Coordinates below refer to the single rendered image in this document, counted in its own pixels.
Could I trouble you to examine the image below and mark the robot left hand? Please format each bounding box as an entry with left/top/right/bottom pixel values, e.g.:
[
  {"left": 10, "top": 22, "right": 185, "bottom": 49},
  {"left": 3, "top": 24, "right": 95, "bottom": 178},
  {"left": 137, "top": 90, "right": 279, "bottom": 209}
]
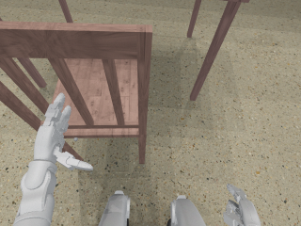
[{"left": 33, "top": 92, "right": 93, "bottom": 170}]

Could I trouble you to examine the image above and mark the robot thigh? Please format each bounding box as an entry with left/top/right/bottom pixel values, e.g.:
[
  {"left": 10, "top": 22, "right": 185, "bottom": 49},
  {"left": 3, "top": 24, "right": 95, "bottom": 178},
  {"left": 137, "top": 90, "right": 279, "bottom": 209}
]
[
  {"left": 170, "top": 198, "right": 206, "bottom": 226},
  {"left": 98, "top": 194, "right": 131, "bottom": 226}
]

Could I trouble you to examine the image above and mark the left robot thigh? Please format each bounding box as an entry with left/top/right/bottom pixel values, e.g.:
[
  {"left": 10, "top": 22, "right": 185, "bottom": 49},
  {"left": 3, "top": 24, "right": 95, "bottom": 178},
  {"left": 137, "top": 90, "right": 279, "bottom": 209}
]
[{"left": 98, "top": 194, "right": 131, "bottom": 226}]

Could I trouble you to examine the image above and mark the robot left forearm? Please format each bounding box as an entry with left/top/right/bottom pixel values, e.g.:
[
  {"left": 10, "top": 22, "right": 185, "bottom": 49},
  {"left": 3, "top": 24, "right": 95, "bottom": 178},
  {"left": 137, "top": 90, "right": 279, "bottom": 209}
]
[{"left": 13, "top": 159, "right": 57, "bottom": 226}]

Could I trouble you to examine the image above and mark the chair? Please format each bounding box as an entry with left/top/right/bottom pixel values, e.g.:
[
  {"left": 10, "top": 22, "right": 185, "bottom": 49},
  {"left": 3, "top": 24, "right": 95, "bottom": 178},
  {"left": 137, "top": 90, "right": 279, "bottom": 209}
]
[{"left": 0, "top": 21, "right": 152, "bottom": 164}]

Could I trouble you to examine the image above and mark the robot right hand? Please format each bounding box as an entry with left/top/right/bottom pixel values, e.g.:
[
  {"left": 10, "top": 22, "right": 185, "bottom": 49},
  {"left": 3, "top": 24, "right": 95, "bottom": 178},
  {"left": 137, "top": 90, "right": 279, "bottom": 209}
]
[{"left": 223, "top": 184, "right": 261, "bottom": 226}]

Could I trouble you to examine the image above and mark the right robot thigh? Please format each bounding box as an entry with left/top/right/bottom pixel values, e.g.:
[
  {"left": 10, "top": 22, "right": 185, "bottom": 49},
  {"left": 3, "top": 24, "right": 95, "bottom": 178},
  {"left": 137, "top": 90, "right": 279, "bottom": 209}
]
[{"left": 170, "top": 198, "right": 206, "bottom": 226}]

